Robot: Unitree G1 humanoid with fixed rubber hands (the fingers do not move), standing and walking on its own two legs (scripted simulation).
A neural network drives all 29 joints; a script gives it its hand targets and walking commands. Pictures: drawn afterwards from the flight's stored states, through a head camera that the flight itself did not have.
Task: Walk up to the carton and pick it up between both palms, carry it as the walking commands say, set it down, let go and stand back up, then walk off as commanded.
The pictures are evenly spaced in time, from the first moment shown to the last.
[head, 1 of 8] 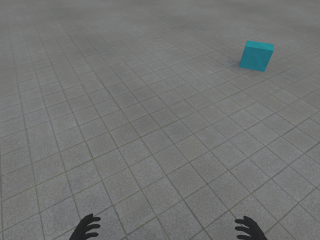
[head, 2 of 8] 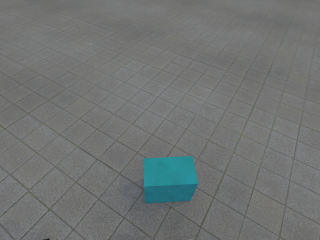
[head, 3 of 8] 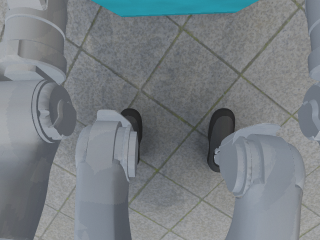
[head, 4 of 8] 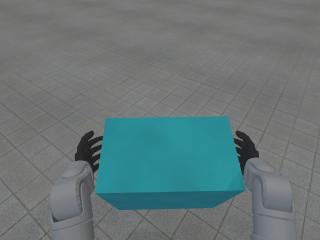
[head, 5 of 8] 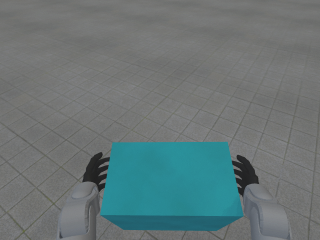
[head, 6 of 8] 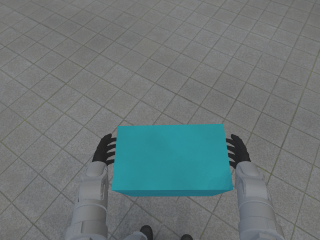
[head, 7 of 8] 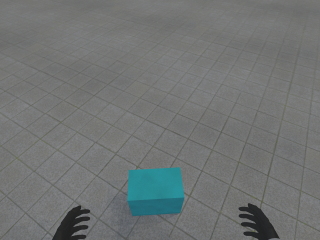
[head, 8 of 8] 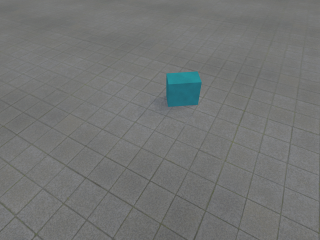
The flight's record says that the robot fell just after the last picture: no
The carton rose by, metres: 0.67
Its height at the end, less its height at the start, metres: +0.00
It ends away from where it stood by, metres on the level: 0.68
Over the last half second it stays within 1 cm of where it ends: yes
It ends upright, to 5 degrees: yes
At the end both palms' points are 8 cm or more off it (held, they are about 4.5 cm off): yes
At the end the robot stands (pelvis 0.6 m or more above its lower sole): yes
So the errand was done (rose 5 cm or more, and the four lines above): yes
